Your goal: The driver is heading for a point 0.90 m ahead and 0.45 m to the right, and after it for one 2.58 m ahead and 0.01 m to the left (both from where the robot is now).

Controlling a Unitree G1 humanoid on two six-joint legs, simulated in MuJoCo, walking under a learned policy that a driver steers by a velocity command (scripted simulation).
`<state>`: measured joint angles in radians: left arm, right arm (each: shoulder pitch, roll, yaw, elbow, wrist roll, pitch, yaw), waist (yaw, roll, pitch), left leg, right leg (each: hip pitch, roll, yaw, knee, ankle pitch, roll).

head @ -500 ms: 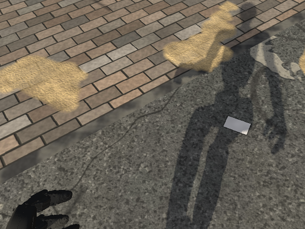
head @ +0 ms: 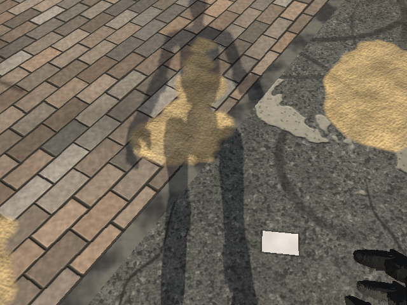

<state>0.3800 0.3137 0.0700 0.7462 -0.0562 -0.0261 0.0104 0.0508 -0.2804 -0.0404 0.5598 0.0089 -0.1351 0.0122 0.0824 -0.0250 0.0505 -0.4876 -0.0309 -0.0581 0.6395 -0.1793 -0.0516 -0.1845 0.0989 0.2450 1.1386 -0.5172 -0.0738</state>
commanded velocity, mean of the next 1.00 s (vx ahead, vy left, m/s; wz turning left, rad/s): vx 1.00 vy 0.00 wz -0.69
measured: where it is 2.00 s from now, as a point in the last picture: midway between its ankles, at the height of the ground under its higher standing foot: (366, 155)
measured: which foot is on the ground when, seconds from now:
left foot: down 0.00-0.42, up 0.44-0.88, down 0.90-1.00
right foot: up 0.00-0.40, down 0.42-0.92, up 0.94-1.00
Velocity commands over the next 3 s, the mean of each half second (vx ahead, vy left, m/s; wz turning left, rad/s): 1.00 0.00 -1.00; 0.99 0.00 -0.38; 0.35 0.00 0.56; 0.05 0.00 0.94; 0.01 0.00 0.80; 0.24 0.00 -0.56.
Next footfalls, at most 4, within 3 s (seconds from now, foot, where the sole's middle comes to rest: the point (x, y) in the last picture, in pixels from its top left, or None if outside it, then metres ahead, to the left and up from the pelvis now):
0.42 right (288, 299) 0.49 -0.17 -0.74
0.90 left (312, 176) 0.97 -0.29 -0.74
1.30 right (400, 156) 1.08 -0.64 -0.74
1.76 left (332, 150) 1.10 -0.38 -0.74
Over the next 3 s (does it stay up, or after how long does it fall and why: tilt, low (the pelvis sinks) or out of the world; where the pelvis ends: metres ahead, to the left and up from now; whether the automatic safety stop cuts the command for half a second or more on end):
stays up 1.13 -0.51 0.01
